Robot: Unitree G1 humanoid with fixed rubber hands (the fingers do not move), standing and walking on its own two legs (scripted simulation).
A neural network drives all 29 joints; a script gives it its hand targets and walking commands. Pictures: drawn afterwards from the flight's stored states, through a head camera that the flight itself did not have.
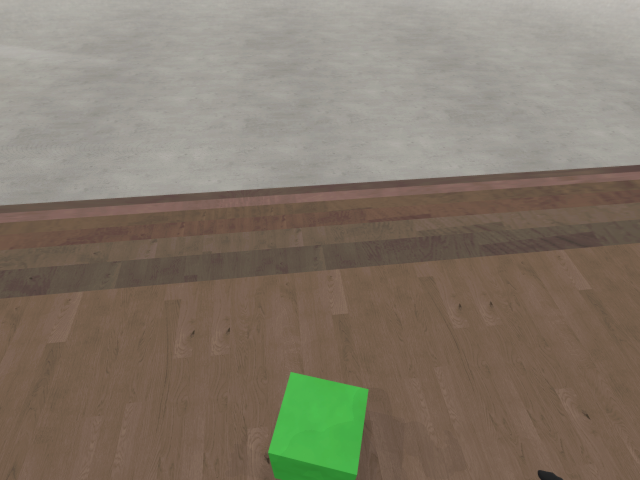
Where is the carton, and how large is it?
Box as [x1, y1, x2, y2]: [268, 372, 368, 479]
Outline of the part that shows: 291,372 268,451 274,476 280,479 354,479 357,471 368,389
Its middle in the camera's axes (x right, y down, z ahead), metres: -0.01 +0.53 +1.05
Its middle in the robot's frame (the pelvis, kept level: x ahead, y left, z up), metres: +0.38 -0.01 -0.66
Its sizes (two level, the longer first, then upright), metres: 0.210 0.200 0.250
